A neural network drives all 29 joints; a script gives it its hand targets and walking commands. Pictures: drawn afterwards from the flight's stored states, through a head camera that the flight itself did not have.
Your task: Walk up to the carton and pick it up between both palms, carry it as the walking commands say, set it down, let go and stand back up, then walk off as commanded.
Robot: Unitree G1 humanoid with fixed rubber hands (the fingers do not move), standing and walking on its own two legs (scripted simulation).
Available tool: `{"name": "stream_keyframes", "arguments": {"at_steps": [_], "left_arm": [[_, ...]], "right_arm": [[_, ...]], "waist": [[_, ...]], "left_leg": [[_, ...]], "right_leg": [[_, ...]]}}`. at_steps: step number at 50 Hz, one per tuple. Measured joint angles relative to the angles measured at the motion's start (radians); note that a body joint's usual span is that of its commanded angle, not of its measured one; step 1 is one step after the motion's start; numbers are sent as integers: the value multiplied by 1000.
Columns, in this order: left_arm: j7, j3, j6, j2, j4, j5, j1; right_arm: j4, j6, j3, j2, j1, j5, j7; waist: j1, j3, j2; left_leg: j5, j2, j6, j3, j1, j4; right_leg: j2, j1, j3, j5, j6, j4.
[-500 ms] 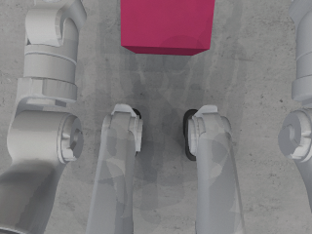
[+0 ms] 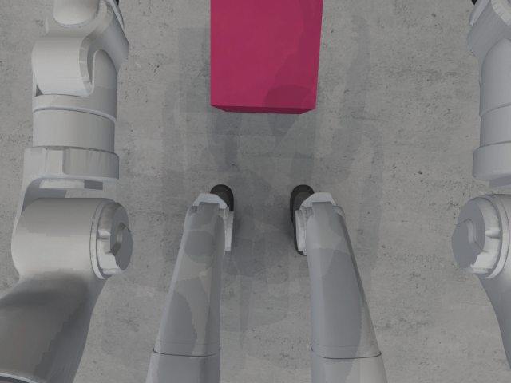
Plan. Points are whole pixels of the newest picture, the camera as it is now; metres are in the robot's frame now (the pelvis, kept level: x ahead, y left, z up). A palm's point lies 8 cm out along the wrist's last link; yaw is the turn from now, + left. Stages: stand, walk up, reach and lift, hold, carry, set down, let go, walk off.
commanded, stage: set down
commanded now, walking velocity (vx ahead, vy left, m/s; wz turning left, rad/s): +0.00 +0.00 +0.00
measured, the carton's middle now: (264, 61) +0.55 +0.00 -0.49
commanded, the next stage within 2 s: let go in 0.18 s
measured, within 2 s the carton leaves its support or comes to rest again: neither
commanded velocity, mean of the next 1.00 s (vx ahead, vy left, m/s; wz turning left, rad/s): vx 0.00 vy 0.00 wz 0.00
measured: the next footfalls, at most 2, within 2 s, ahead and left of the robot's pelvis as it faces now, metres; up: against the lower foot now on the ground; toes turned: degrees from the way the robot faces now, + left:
none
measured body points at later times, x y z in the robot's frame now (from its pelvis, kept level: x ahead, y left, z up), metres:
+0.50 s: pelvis +0.01 +0.00 +0.08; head +0.33 -0.01 +0.38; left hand +0.47 +0.19 -0.06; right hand +0.46 -0.24 -0.06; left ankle +0.11 +0.14 -0.58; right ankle +0.11 -0.11 -0.58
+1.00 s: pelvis +0.11 +0.00 +0.14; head +0.20 +0.00 +0.58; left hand +0.34 +0.22 +0.05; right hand +0.33 -0.23 +0.05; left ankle +0.11 +0.14 -0.58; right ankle +0.10 -0.11 -0.58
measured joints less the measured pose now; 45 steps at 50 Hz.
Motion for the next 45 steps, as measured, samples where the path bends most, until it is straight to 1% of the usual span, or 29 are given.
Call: {"name": "stream_keyframes", "arguments": {"at_steps": [3, 6, 10, 13, 15, 18, 23, 25, 27, 30, 32, 37, 42, 45], "left_arm": [[-13, 8, -13, 0, 29, 12, -1], [-26, 13, -37, -7, 68, 27, -10], [-43, 39, -79, -28, 149, 67, -34], [-45, 53, -107, -45, 160, 96, -29], [-42, 48, -119, -58, 147, 112, 9], [-35, 20, -112, -82, 80, 130, 120], [-28, -40, -75, -95, -111, 137, 380], [-36, -48, -74, -91, -164, 140, 471], [-53, -54, -85, -88, -189, 143, 552], [-82, -62, -111, -104, -182, 147, 679], [-96, -70, -136, -125, -168, 153, 772], [-120, -70, -213, -170, -95, 179, 957], [-152, -85, -280, -190, -42, 182, 1078], [-164, -94, -304, -202, -32, 191, 1158]], "right_arm": [[24, -12, -6, 9, 1, -8, 4], [72, -34, -25, 17, -5, -26, 13], [150, -74, -56, 32, -17, -72, 27], [146, -102, -64, 50, -6, -103, 32], [124, -115, -66, 67, 30, -132, 29], [54, -107, -59, 87, 136, -162, 19], [-127, -68, -21, 104, 392, -144, 4], [-169, -66, -5, 111, 481, -134, 7], [-196, -75, 9, 123, 565, -129, 14], [-215, -102, 20, 157, 704, -127, 29], [-215, -127, 21, 185, 803, -132, 38], [-161, -201, 17, 229, 989, -177, 58], [-118, -263, 57, 241, 1120, -190, 88], [-110, -283, 64, 259, 1208, -195, 95]], "waist": [[1, -1, 0], [4, -2, 6], [9, -12, 12], [9, 1, 10], [6, 0, 9], [5, 1, 8], [11, 1, 5], [10, -1, 5], [8, -8, 5], [5, -76, 10], [5, -167, 12], [6, -401, 14], [6, -483, 14], [4, -491, 16]], "left_leg": [[31, 3, 0, -5, 54, -76], [65, 4, 0, -9, 99, -148], [105, 8, 0, -10, 127, -226], [125, 12, 1, -9, 148, -264], [132, 13, 1, -8, 159, -280], [133, 15, 2, -9, 198, -301], [121, 22, 7, -4, 319, -345], [119, 25, 9, -4, 378, -371], [119, 27, 11, -5, 437, -399], [120, 28, 12, -8, 486, -439], [121, 29, 13, -9, 495, -467], [121, 34, 16, -9, 540, -539], [116, 37, 19, -16, 673, -613], [116, 36, 21, -24, 760, -658]], "right_leg": [[-2, 55, -1, 30, -2, -75], [-5, 100, -3, 62, -3, -148], [-6, 128, 0, 103, -1, -227], [-5, 149, 3, 125, 0, -266], [-5, 161, 4, 133, 1, -283], [-5, 200, 4, 134, 0, -305], [-2, 319, 9, 124, -2, -349], [-1, 378, 10, 123, -3, -376], [-2, 437, 10, 123, -4, -404], [-3, 488, 7, 123, -5, -445], [-4, 496, 7, 124, -6, -472], [-6, 541, 8, 123, -9, -544], [-10, 677, 2, 116, -13, -619], [-14, 769, -5, 114, -14, -666]]}}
